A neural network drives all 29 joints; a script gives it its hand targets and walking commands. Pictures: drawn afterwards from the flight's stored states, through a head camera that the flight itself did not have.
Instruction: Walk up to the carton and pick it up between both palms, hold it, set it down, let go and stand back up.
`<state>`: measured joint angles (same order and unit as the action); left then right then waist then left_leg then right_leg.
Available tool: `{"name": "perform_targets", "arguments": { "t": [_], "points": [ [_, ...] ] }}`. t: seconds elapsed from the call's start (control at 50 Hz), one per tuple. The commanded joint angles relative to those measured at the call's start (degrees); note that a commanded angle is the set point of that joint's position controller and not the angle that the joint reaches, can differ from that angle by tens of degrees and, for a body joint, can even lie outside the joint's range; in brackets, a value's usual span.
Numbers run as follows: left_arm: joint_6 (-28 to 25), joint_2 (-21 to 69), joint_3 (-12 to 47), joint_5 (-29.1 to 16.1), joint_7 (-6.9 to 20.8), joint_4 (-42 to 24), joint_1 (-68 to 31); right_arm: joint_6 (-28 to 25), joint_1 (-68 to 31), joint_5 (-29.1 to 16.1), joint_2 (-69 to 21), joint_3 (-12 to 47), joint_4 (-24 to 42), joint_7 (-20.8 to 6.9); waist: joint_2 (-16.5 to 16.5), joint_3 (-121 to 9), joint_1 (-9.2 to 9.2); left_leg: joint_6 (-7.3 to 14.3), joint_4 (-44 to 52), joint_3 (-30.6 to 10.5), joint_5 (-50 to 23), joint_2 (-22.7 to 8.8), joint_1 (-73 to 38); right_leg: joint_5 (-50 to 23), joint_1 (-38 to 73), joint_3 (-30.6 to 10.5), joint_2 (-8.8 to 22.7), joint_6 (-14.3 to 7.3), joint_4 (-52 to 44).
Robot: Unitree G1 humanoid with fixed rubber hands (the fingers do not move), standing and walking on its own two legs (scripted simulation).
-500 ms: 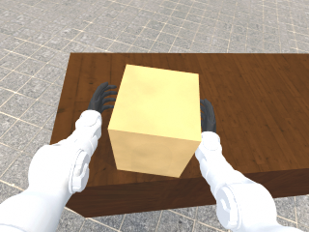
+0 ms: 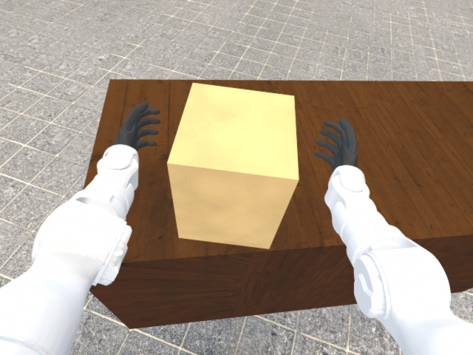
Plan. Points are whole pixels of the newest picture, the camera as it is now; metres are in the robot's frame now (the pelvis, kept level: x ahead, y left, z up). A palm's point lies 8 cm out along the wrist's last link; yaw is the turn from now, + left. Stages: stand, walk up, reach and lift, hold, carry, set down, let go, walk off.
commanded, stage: set down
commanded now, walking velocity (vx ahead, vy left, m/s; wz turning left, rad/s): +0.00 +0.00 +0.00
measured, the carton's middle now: (233, 170) +0.48 -0.05 +0.01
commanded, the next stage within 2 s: none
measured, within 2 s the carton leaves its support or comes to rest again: neither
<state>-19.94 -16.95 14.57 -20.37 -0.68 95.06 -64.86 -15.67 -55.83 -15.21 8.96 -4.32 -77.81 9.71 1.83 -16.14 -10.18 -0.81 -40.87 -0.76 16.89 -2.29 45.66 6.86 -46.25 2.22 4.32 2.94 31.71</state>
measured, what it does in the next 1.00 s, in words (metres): stands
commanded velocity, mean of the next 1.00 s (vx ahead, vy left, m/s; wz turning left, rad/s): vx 0.00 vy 0.00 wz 0.00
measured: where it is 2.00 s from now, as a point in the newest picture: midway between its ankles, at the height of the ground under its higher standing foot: outside the picture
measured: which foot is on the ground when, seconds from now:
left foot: down 0.00-1.00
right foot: down 0.00-1.00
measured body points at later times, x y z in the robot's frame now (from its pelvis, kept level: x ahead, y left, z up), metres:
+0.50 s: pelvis +0.01 -0.03 +0.02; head +0.04 +0.01 +0.47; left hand +0.52 +0.14 +0.20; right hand +0.44 -0.23 +0.19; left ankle +0.01 +0.12 -0.71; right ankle +0.07 -0.17 -0.71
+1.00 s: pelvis +0.03 +0.00 +0.03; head +0.03 +0.02 +0.48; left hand +0.48 +0.16 +0.13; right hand +0.39 -0.23 +0.12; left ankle +0.01 +0.12 -0.71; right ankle +0.07 -0.17 -0.71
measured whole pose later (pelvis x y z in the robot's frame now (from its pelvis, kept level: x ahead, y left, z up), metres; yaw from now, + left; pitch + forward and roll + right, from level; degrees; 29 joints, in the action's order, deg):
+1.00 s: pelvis +0.03 +0.00 +0.03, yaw -1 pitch +1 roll -2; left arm 3.8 -18.8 0.1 -10.2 4.9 63.6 -46.4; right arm -0.9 -35.4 -15.7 6.9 0.2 -50.1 15.8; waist 0.2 -2.7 -8.4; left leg -0.7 -27.1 1.1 16.4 -3.2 11.8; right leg 4.8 -12.2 1.6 3.2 3.6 16.1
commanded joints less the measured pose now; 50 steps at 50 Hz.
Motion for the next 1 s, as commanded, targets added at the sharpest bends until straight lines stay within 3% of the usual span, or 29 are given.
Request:
{"name": "perform_targets", "arguments": {
  "t": [0.0,0.04,0.08,0.1,0.12,0.16,0.18,0.2,0.26,0.28,0.36,0.42,0.44,0.46,0.5,0.52,0.58,0.64,0.66,0.68,0.72,0.76,0.8,0.82,0.84,0.86,0.9,0.96,0.98],
  "points": [
    [0.1,-9.2,3.2,-5.2,0.7,-3.0,-31.5,5.3,-27.5,-2.3,6.2,5.2,6.0,-1.3,4.2,-24.8,0.28,-0.4,8.0,1.0,2.4,3.8,-13.4,4.8,16.5,2.7,-4.4,-3.5,0.6],
    [1.9,-9.9,4.6,-6.7,1.6,-1.2,-32.7,7.3,-29.0,-3.3,5.7,5.4,8.8,-0.7,2.7,-24.3,0.30,0.3,8.1,1.5,3.3,3.6,-10.5,5.7,18.7,2.2,-3.9,-3.6,0.5],
    [3.2,-9.3,7.8,-8.1,2.2,1.5,-32.8,8.2,-30.2,-3.6,5.6,6.5,8.5,-0.4,3.5,-25.0,-0.33,0.0,7.0,1.1,1.6,3.4,-10.6,4.1,18.0,2.3,-4.2,-3.2,1.4],
    [4.3,-9.4,6.5,-8.7,2.5,1.6,-33.4,9.0,-32.7,-4.3,5.7,7.5,11.1,0.0,2.6,-25.9,0.84,0.3,7.5,1.6,0.3,3.5,-10.9,3.1,19.4,1.9,-4.3,-2.9,1.0],
    [5.4,-9.2,6.8,-7.6,3.0,6.2,-31.7,10.3,-30.4,-3.7,4.1,7.7,6.3,0.5,2.0,-22.2,-0.79,0.7,7.2,1.8,0.4,3.8,-9.8,2.7,19.1,1.7,-3.9,-3.1,0.1],
    [6.3,-8.6,6.1,-6.9,4.0,4.9,-30.8,10.9,-30.2,-2.7,5.5,7.3,6.5,1.4,1.6,-21.1,-1.46,0.5,8.1,1.7,-2.5,4.0,-13.0,0.5,21.2,2.6,-4.2,-3.0,-1.2],
    [6.9,-8.4,4.7,-5.6,4.6,9.2,-27.2,11.3,-27.9,-1.8,5.5,6.6,3.5,2.1,0.4,-17.8,-1.72,0.9,7.8,1.7,-3.2,3.9,-12.0,-0.7,21.9,2.3,-4.3,-2.6,-1.3],
    [6.9,-9.2,3.6,-5.4,5.2,4.2,-29.8,11.0,-28.2,-1.3,4.7,5.6,8.3,2.9,-0.4,-21.2,-1.64,1.3,8.1,2.5,-5.5,4.6,-13.7,-4.3,25.3,2.3,-4.6,-2.2,-1.8],
    [7.2,-12.0,-0.1,-2.6,5.4,2.5,-29.5,10.8,-26.0,0.6,2.7,5.6,10.5,4.7,-2.8,-24.0,-3.39,1.5,9.0,2.0,-9.2,4.9,-12.5,-15.3,32.3,1.1,-4.4,-0.7,-1.6],
    [7.3,-13.7,-1.6,-2.4,5.2,-5.4,-32.6,10.9,-27.7,1.2,3.9,3.2,15.8,5.3,-0.8,-29.6,-3.21,0.9,10.0,2.6,-10.7,5.7,-14.7,-17.6,36.0,1.1,-4.7,-0.5,-1.8],
    [11.8,-17.8,-6.7,-0.7,4.0,-14.0,-33.9,13.7,-26.1,1.6,2.9,1.1,23.1,7.1,0.3,-32.9,-1.78,0.3,12.0,3.8,-14.6,6.0,-17.8,-27.4,44.7,0.8,-4.5,0.0,-2.6],
    [16.0,-17.3,-6.0,-1.0,4.6,-9.3,-33.1,18.3,-27.6,1.1,2.7,1.4,21.7,7.9,1.4,-23.5,-1.45,0.4,15.1,3.8,-10.9,5.4,-18.3,-20.1,43.2,0.2,-4.0,-0.3,-5.0],
    [17.0,-15.9,-5.0,-1.0,5.0,-8.1,-32.1,19.7,-26.2,1.1,2.3,1.3,20.0,8.1,3.9,-19.1,-2.59,0.5,15.7,3.5,-9.3,5.3,-19.6,-14.8,41.9,0.3,-3.8,-1.2,-6.6],
    [17.3,-15.3,-4.5,-0.5,5.3,-8.6,-31.7,20.2,-26.2,0.9,1.2,1.2,20.7,7.9,5.0,-17.9,-1.90,0.4,16.2,3.4,-9.8,5.0,-21.6,-13.1,41.4,0.7,-4.0,-1.9,-7.6],
    [18.8,-14.2,-3.2,0.2,5.4,-10.5,-30.4,20.8,-25.7,0.5,1.9,1.0,20.7,7.9,7.7,-16.8,-2.89,-0.4,16.0,3.2,-12.1,4.7,-24.7,-13.7,40.0,0.3,-4.2,-2.6,-9.3],
    [19.7,-11.7,-3.4,0.7,5.9,-11.3,-25.0,20.6,-19.5,-0.7,1.8,2.8,18.5,7.9,7.8,-14.0,-2.60,-0.9,15.5,2.4,-13.8,4.2,-26.1,-14.0,40.5,0.8,-4.6,-3.1,-9.6],
    [20.4,-12.3,-3.9,1.2,5.3,-13.6,-27.8,20.9,-21.7,-1.7,3.9,2.3,17.3,7.3,8.6,-13.4,-2.67,-1.7,15.6,2.6,-14.6,3.6,-29.9,-12.6,38.4,1.6,-5.1,-3.5,-10.1],
    [20.9,-12.7,-5.3,2.5,5.4,-17.9,-24.8,20.8,-17.3,0.0,4.3,1.4,19.3,7.1,6.9,-11.6,-2.98,-1.8,16.1,1.8,-15.3,3.5,-32.1,-12.0,39.1,2.3,-5.9,-3.9,-11.1],
    [21.1,-11.3,-6.8,3.5,5.2,-20.1,-21.3,20.2,-15.2,-1.5,4.0,3.3,19.7,7.0,6.3,-11.5,-1.34,-1.6,15.9,1.4,-18.1,2.9,-33.9,-13.9,40.2,1.9,-6.0,-4.3,-10.9],
    [21.6,-12.1,-7.7,3.7,5.2,-23.2,-20.6,19.7,-15.4,-1.2,5.3,2.7,21.9,7.1,5.8,-12.5,-2.02,-2.1,15.7,1.0,-20.6,3.2,-34.8,-15.4,40.6,2.1,-6.5,-3.9,-11.2],
    [22.5,-11.1,-9.6,5.1,4.9,-23.8,-18.3,19.0,-15.3,-0.8,6.1,2.3,23.0,6.9,5.0,-10.0,-0.92,-2.3,16.2,1.2,-22.6,3.0,-36.0,-15.8,41.3,2.1,-7.0,-4.1,-12.2],
    [24.0,-9.9,-9.3,6.0,5.2,-24.1,-15.7,18.9,-13.1,-1.2,5.5,2.9,23.0,6.7,4.1,-6.2,-1.51,-2.6,16.3,1.6,-21.3,3.2,-35.7,-14.5,41.9,2.2,-7.3,-4.0,-12.7],
    [24.1,-9.7,-11.7,7.0,5.7,-24.7,-11.4,18.0,-12.0,-0.5,4.7,3.6,27.1,6.9,0.5,-4.4,-0.06,-1.6,17.3,1.9,-19.9,3.3,-34.4,-14.5,43.6,2.4,-7.7,-2.9,-13.5],
    [23.7,-8.7,-12.9,8.4,5.9,-27.0,-6.0,17.1,-6.2,-1.1,3.7,4.8,28.3,6.8,2.0,-4.6,-0.07,-1.4,16.9,1.7,-21.1,3.3,-35.3,-17.1,45.3,1.8,-7.6,-3.2,-13.1],
    [23.1,-9.1,-13.5,8.9,5.8,-30.6,-6.9,16.0,-4.8,-0.7,4.1,4.6,29.7,6.8,1.2,-4.6,0.42,-1.9,16.8,2.1,-23.1,3.3,-36.6,-17.7,46.6,2.2,-7.5,-3.2,-12.9],
    [22.6,-9.5,-14.3,9.9,5.6,-34.1,-3.5,14.6,-0.4,-0.9,3.6,4.8,30.8,6.6,3.5,-6.4,0.52,-2.6,16.7,2.3,-25.6,3.4,-38.4,-19.3,47.9,1.5,-7.7,-3.1,-12.5],
    [22.0,-8.8,-16.2,10.9,5.4,-38.7,-3.5,12.8,0.1,-0.4,3.6,3.7,33.8,6.3,4.8,-7.4,1.48,-3.1,15.9,2.4,-28.0,3.5,-39.3,-18.9,46.1,2.3,-8.1,-3.3,-14.0],
    [21.0,-8.9,-16.9,10.8,5.3,-46.0,-4.5,11.6,-0.6,0.5,3.2,2.6,40.9,5.5,4.5,-9.4,2.93,-2.8,15.9,3.3,-25.1,4.0,-39.8,-15.9,45.4,2.7,-8.6,-3.0,-13.5],
    [20.8,-9.6,-17.2,10.9,5.2,-45.6,-1.8,11.7,2.8,0.7,2.5,2.3,41.9,5.4,3.7,-7.6,3.16,-2.5,16.5,3.2,-22.2,3.8,-38.4,-15.0,46.2,2.6,-8.4,-2.7,-13.3]
  ]
}}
